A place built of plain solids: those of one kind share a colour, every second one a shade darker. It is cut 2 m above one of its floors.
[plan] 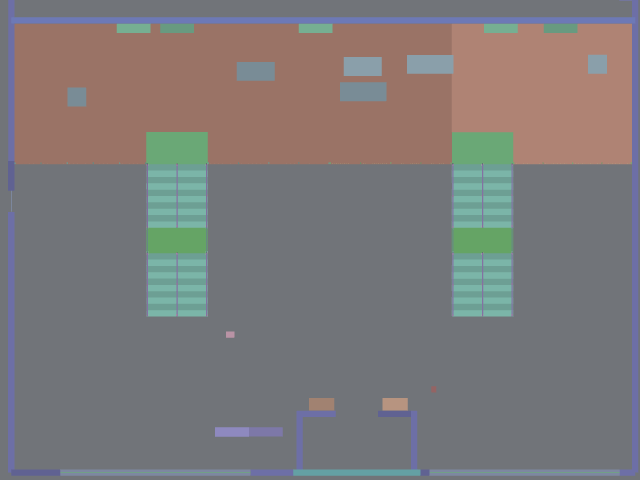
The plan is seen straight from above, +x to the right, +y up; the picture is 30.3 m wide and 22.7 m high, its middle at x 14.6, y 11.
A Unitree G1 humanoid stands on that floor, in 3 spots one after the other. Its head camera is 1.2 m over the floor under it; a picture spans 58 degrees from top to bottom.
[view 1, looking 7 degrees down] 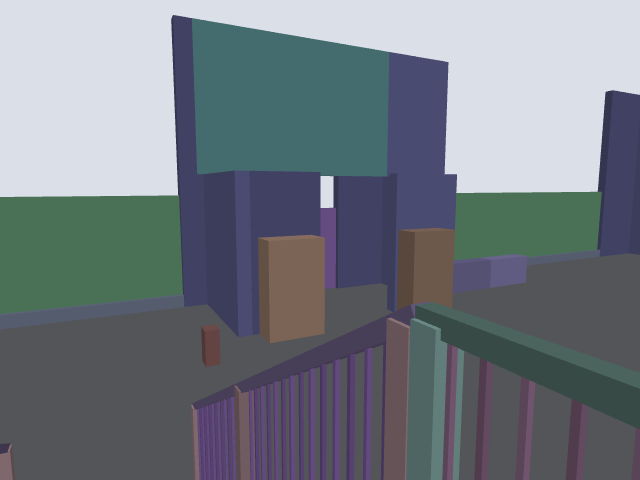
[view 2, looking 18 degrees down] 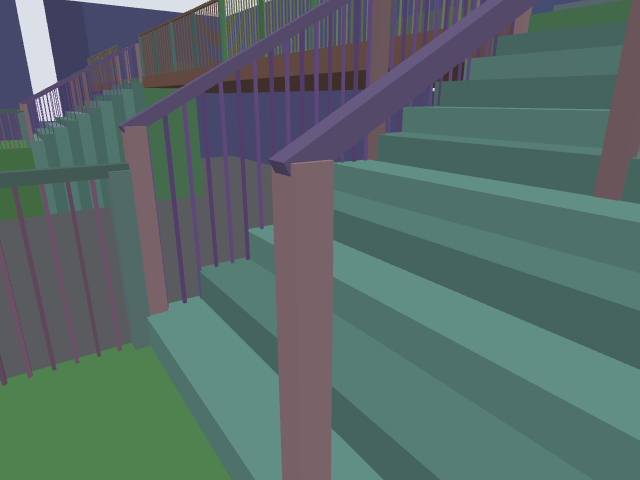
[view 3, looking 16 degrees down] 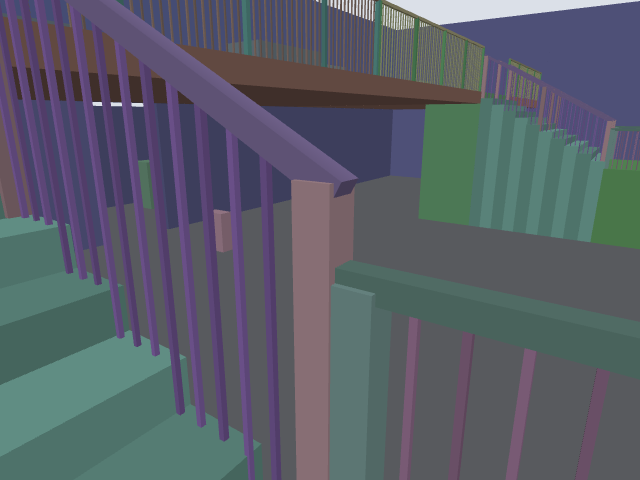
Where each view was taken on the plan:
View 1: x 21.56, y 11.17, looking -117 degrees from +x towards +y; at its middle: wallshelf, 8.65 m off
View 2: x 23.01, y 11.17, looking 145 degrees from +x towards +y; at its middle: stair_posts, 0.87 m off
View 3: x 8.57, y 11.17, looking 35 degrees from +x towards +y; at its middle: stair_posts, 0.80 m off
